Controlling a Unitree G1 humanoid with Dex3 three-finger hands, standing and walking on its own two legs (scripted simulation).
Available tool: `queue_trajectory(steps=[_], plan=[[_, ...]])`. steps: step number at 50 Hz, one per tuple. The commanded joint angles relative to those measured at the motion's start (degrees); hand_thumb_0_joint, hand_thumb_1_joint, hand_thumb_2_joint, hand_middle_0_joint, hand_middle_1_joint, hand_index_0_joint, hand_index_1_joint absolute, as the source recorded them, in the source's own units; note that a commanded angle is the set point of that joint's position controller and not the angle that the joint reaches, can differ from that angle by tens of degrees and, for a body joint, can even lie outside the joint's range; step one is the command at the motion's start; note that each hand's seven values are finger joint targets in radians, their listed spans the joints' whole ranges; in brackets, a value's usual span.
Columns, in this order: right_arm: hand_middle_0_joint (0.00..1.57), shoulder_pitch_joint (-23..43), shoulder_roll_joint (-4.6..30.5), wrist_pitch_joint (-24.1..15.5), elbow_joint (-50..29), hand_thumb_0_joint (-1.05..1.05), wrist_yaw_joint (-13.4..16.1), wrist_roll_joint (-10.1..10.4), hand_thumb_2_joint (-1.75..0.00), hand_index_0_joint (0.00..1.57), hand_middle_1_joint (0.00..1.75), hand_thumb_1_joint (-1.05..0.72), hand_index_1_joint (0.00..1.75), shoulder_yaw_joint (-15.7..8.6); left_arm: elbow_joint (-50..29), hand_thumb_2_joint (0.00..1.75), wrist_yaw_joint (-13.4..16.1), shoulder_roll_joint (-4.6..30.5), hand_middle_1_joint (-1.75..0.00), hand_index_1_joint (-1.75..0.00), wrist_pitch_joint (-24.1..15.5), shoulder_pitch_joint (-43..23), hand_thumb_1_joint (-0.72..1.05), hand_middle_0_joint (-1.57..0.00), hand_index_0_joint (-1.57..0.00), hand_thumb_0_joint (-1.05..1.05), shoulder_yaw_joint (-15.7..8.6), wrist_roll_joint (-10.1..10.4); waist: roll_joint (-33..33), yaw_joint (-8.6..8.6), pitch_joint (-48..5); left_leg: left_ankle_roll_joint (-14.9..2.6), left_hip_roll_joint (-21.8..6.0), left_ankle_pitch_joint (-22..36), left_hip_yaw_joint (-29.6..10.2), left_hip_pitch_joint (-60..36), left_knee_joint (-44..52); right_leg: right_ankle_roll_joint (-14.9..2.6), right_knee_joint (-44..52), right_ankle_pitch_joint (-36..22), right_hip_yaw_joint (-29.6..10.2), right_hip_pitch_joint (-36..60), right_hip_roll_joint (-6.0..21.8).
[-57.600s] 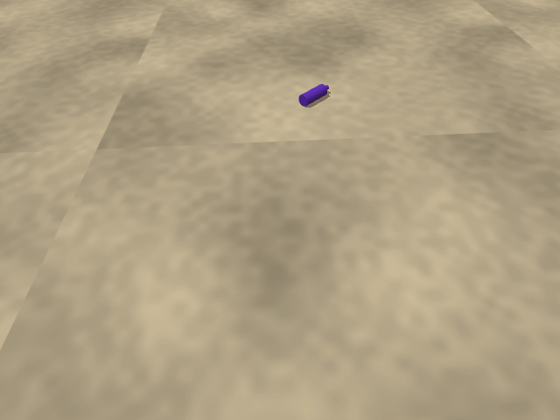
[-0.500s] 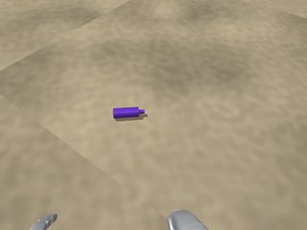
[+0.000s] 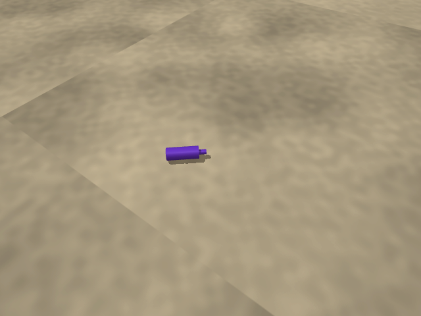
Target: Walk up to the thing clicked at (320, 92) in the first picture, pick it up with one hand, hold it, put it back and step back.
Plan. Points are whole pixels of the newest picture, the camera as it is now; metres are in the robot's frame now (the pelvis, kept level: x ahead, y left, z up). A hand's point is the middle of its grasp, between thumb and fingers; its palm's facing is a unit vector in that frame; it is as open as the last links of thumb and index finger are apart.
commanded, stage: step back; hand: left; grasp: from above
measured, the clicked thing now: (186, 152) +1.11 +0.19 -0.72
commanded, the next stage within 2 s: stand in 0.84 s
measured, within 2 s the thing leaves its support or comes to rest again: neither
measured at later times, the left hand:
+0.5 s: hand out of the picture +0.12 +0.26 -0.14, palm faces +0.05 -0.93 -0.36, open 7.4 cm
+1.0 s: hand out of the picture +0.15 +0.26 -0.13, palm faces +0.02 -0.94 -0.35, open 7.3 cm
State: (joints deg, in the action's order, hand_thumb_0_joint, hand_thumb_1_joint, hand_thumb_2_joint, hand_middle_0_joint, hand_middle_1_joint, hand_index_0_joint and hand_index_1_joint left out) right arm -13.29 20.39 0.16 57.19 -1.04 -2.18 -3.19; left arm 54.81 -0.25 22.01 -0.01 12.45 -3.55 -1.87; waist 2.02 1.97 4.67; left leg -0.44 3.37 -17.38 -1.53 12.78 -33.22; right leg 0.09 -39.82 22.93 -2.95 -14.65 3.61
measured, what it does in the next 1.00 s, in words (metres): steps on the spot: right foot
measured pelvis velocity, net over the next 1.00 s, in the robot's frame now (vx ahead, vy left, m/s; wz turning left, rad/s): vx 0.06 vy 0.00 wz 0.02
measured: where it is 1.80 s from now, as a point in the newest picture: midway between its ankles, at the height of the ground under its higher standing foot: outside the picture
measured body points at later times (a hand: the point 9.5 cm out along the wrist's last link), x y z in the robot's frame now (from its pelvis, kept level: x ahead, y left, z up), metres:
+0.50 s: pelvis +0.04 +0.00 +0.00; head +0.05 -0.01 +0.45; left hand +0.12 +0.31 -0.12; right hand +0.11 -0.32 -0.12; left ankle +0.06 +0.12 -0.73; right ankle +0.04 -0.13 -0.73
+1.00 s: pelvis +0.06 +0.00 +0.02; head +0.07 +0.00 +0.47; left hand +0.14 +0.30 -0.11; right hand +0.20 -0.29 -0.10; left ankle +0.06 +0.12 -0.73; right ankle +0.04 -0.14 -0.73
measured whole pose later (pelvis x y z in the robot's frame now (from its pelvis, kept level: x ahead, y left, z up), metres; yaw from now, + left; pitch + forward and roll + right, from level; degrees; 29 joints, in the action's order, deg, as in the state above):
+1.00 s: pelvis +0.06 +0.00 +0.02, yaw +1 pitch -3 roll +0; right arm -1.0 19.3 -1.0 62.2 -0.4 -0.5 -0.9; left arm 63.5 0.1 20.0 -0.9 4.3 -0.2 -0.3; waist -0.4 0.8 3.6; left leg 0.4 -0.6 -12.0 0.5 8.4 -23.1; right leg 1.6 -22.3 14.2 0.7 -5.4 2.1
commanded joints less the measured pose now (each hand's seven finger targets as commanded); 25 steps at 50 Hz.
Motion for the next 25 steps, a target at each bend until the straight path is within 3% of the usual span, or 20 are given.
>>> queue_trajectory(steps=[1,2,4,7,8,10,11,12,13,14,15,18,20,21,23,24,25], plan=[[0.20,0.6,20.0,-3.1,-4.6,0.00,1.1,0.1,-0.90,0.20,0.30,-0.90,0.30,-5.3,-5.1,0.90,0.7,13.9,-0.30,-0.30,-1.6,-6.5,0.90,-0.20,-0.20,0.00,-3.0,0.7,-8.0,-3.19,-0.4,-14.67,-22.7,-15.1,-31.9,-2.3,19.8,-1.85,-11.1,9.3,-0.9,-13.2,-0.8],[0.20,1.6,17.3,-3.1,-5.1,0.00,1.0,-0.3,-0.90,0.20,0.30,-0.90,0.30,-4.5,-5.0,0.90,0.4,12.8,-0.30,-0.30,-1.8,-5.2,0.90,-0.20,-0.20,0.00,-2.8,0.8,-7.9,-2.07,-0.6,-12.53,-19.5,-9.2,-25.2,-4.5,18.3,-2.03,-9.3,8.3,-0.9,-13.6,-0.3],[0.20,2.0,14.8,-3.5,-5.1,0.00,1.2,-0.3,-0.90,0.20,0.30,-0.90,0.30,-3.7,-4.1,0.90,0.0,11.3,-0.30,-0.30,-2.3,-3.8,0.90,-0.20,-0.20,0.00,-2.5,0.9,-10.7,-1.47,-0.6,-9.59,-15.7,1.7,-18.3,-4.6,15.5,-1.77,-5.6,5.1,0.8,-12.2,-0.4],[0.20,1.4,15.5,-3.1,-4.8,0.00,1.1,0.1,-0.90,0.20,0.30,-0.90,0.30,-3.8,-3.2,0.90,-0.2,10.1,-0.30,-0.30,-2.1,-4.9,0.90,-0.20,-0.20,0.00,-2.6,0.9,-13.0,-2.69,-1.7,-8.44,-14.6,3.7,-16.2,-0.2,14.9,-1.35,0.6,1.9,3.9,-4.4,-2.8],[0.20,2.4,15.7,-2.6,-5.2,0.00,1.1,0.2,-0.90,0.20,0.30,-0.90,0.30,-3.8,-3.0,0.90,-0.1,10.1,-0.30,-0.30,-2.2,-3.9,0.90,-0.20,-0.20,0.00,-2.7,0.8,-12.9,-2.08,-2.2,-8.32,-13.8,3.4,-14.0,1.2,13.3,-1.37,4.9,-0.3,5.1,-1.4,-3.6],[0.20,4.7,13.1,-1.8,-6.0,0.00,1.1,1.0,-0.90,0.20,0.30,-0.90,0.30,-2.6,-0.9,0.90,0.4,9.8,-0.30,-0.30,-2.7,-0.9,0.90,-0.20,-0.20,0.00,-2.8,0.5,-9.7,0.55,-4.1,-5.54,-10.5,1.9,-9.4,7.3,7.0,-1.53,14.5,-8.1,6.1,9.2,-5.1],[0.20,5.4,10.7,-1.5,-6.6,0.00,1.2,1.4,-0.90,0.20,0.30,-0.90,0.30,-1.7,0.2,0.90,0.8,10.8,-0.30,-0.30,-2.7,1.2,0.90,-0.20,-0.20,0.00,-3.2,0.3,-6.8,2.10,-4.8,-3.66,-8.9,-1.0,-8.3,12.5,3.0,-1.93,15.2,-9.5,3.3,15.4,-3.6],[0.20,5.1,9.0,-1.5,-7.1,0.00,1.3,1.6,-0.90,0.20,0.30,-0.90,0.30,-1.0,0.3,0.90,1.1,13.2,-0.30,-0.30,-2.9,2.6,0.90,-0.20,-0.20,0.00,-4.1,-0.4,-0.1,2.85,-5.6,-2.12,-4.8,-4.7,-6.7,19.2,-4.0,-3.84,18.1,-4.1,-6.3,20.0,2.1],[0.20,4.5,7.4,-1.4,-7.6,0.00,1.6,1.4,-0.90,0.20,0.30,-0.90,0.30,-0.6,-0.3,0.90,1.3,17.0,-0.30,-0.30,-3.1,2.3,0.90,-0.20,-0.20,0.00,-4.6,-0.7,7.8,2.91,-5.0,-0.35,0.7,-13.2,-3.6,22.8,-13.0,-8.15,26.9,9.1,-22.9,16.6,14.0],[0.20,3.2,11.0,-1.0,-5.8,0.00,2.0,0.7,-0.90,0.20,0.30,-0.90,0.30,-1.8,-2.0,0.90,1.1,18.7,-0.30,-0.30,-3.0,-3.4,0.90,-0.20,-0.20,0.00,-4.9,-0.8,4.5,1.33,-2.6,0.03,-3.3,-15.1,-4.9,17.7,-18.7,-13.07,28.8,17.4,-26.5,6.5,20.2],[0.20,0.5,13.2,-1.2,-4.6,0.00,2.0,0.7,-0.90,0.20,0.30,-0.90,0.30,-2.6,-3.3,0.90,0.9,17.9,-0.30,-0.30,-3.0,-7.1,0.90,-0.20,-0.20,0.00,-4.7,-0.6,4.1,-0.50,0.0,0.29,-5.2,-14.9,-4.6,13.9,-19.1,-14.78,27.6,15.5,-25.9,0.3,20.1],[0.20,-0.1,11.3,-1.7,-2.4,0.00,1.4,1.0,-0.90,0.20,0.30,-0.90,0.30,-1.9,-3.1,0.90,0.9,13.3,-0.30,-0.30,-3.5,-8.2,0.90,-0.20,-0.20,0.00,-3.2,0.0,5.1,-0.95,0.0,-0.19,-5.0,-10.6,-4.7,12.0,-12.9,-10.24,23.7,-3.8,-12.0,2.7,12.1],[0.20,-0.2,10.5,-1.9,-2.1,0.00,1.1,0.8,-0.90,0.20,0.30,-0.90,0.30,-1.5,-2.4,0.90,0.7,14.0,-0.30,-0.30,-3.6,-8.1,0.90,-0.20,-0.20,0.00,-3.0,0.2,7.2,-0.83,-0.8,0.34,-5.2,-7.9,-1.8,7.6,-8.1,-9.16,20.9,-12.2,-8.6,1.0,11.2],[0.20,-1.1,10.3,-2.2,-1.8,0.00,1.1,0.8,-0.90,0.20,0.30,-0.90,0.30,-1.5,-2.7,0.90,0.5,14.3,-0.30,-0.30,-3.3,-9.6,0.90,-0.20,-0.20,0.00,-2.8,0.3,8.5,-1.94,-1.9,0.36,-4.7,-5.6,0.9,4.3,-3.5,-8.96,19.3,-15.2,-6.4,0.2,10.5],[0.20,-2.2,9.8,-2.6,-0.3,0.00,1.4,0.6,-0.90,0.20,0.30,-0.90,0.30,-1.7,-2.8,0.90,0.4,13.1,-0.30,-0.30,-2.5,-10.3,0.90,-0.20,-0.20,0.00,-2.3,1.0,6.2,-3.32,-3.5,0.55,-3.0,4.9,2.9,-1.6,7.9,-6.63,12.8,-22.2,-1.9,0.3,7.8],[0.20,-2.8,10.4,-2.9,0.3,0.00,1.8,0.4,-0.90,0.20,0.30,-0.90,0.30,-2.2,-3.0,0.90,0.5,11.7,-0.30,-0.30,-2.2,-10.6,0.90,-0.20,-0.20,0.00,-1.8,1.2,3.8,-3.82,-5.4,0.06,-4.0,11.9,1.1,-4.3,10.2,-4.66,8.7,-26.5,-0.2,1.4,6.2],[0.20,-1.4,11.9,-3.1,0.0,0.00,2.1,0.2,-0.90,0.20,0.30,-0.90,0.30,-2.4,-3.1,0.90,0.6,10.1,-0.30,-0.30,-2.0,-9.3,0.90,-0.20,-0.20,0.00,-1.2,1.7,-1.2,-2.54,-6.9,-1.16,-8.5,21.5,-4.5,-6.8,9.8,-2.76,4.7,-24.8,2.0,-0.6,3.4]])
